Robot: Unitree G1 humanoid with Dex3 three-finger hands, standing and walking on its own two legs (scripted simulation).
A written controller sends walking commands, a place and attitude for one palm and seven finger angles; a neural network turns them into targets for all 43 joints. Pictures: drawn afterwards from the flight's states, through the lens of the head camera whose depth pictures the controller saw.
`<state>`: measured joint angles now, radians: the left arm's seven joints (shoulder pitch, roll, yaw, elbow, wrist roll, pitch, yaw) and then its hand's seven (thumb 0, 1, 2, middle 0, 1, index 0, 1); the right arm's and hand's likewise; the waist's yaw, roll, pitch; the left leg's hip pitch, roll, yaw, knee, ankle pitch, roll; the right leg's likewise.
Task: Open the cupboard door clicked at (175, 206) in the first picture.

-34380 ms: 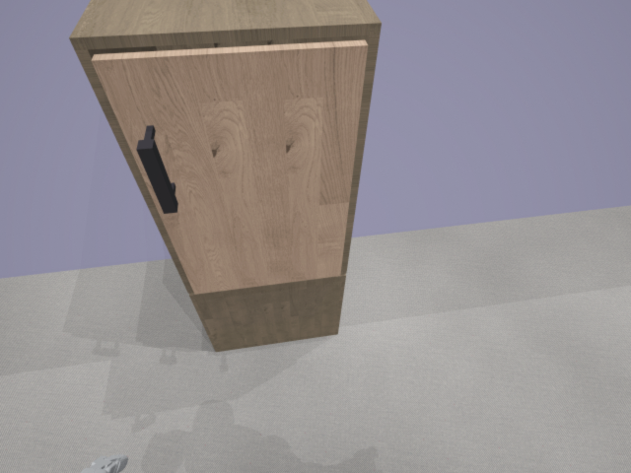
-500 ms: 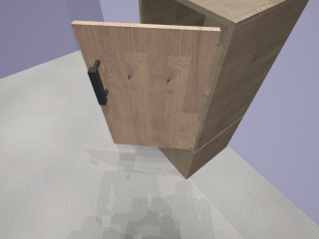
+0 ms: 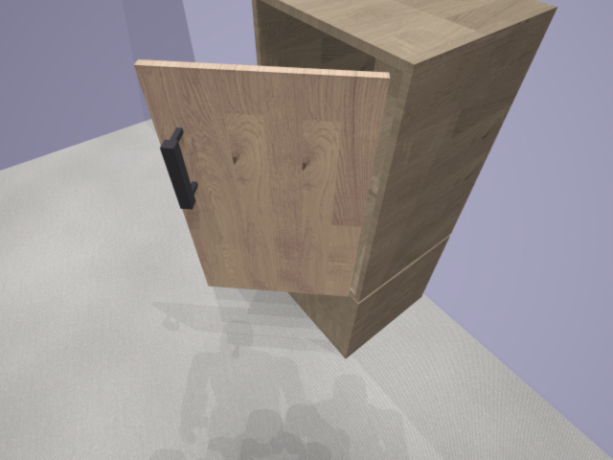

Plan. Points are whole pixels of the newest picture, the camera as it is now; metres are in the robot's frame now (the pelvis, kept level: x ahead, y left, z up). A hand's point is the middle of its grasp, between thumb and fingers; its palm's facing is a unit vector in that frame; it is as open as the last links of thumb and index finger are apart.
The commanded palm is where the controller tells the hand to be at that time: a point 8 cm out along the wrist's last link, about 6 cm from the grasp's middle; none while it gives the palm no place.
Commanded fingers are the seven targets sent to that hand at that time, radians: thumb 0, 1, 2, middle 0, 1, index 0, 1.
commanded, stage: come to a stop and stand still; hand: left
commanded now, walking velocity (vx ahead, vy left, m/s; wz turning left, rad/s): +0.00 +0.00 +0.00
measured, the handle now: (182, 169) +0.55 +0.25 +0.06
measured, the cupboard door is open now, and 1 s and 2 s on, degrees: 47 47 47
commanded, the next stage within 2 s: look again from close up in 0.30 s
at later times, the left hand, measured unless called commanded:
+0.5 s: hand out of the picture -0.05 +0.15 -0.18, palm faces +0.05 -0.99 -0.16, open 7.4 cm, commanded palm none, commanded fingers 0.00 0.90 0.90 -0.20 -0.30 -0.20 -0.30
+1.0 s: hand out of the picture -0.03 +0.20 -0.18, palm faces +0.08 -0.98 -0.18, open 7.4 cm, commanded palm none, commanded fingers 0.00 0.90 0.90 -0.20 -0.30 -0.20 -0.30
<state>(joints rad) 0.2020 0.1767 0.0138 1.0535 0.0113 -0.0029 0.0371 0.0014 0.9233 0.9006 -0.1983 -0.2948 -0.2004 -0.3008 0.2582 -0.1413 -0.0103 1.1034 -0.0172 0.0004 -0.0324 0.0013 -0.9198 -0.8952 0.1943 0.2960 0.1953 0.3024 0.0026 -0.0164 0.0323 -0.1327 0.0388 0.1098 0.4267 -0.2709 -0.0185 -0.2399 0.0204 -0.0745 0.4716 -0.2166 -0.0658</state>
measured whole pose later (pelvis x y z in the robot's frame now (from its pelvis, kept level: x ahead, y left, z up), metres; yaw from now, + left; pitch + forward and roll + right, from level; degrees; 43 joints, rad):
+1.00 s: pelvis -0.02 +0.03 +0.00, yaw +2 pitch -2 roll +0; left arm 0.32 0.13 0.00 1.09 0.01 -0.02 0.04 0.01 0.91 0.90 -0.20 -0.29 -0.20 -0.30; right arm 0.34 -0.13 0.01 1.09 -0.02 -0.02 -0.02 0.00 -0.91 -0.90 0.19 0.30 0.20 0.30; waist 0.00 -0.01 0.01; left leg -0.18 -0.01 0.09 0.45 -0.24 0.04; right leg -0.26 -0.04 -0.09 0.46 -0.18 -0.02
